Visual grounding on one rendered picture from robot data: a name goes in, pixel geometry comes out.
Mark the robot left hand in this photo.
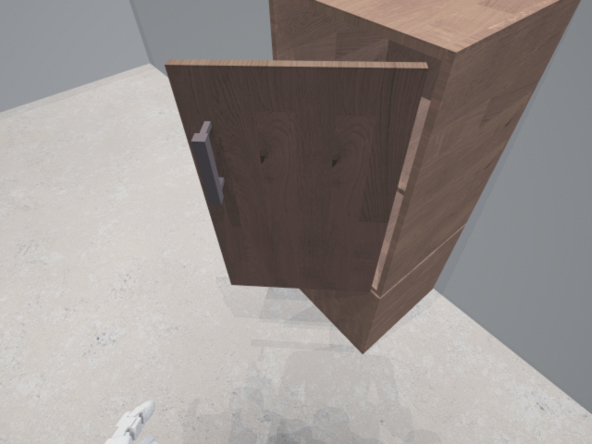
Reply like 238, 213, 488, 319
105, 400, 158, 444

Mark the cupboard door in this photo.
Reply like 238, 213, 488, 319
165, 59, 428, 292

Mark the handle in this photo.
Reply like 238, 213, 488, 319
191, 121, 225, 205

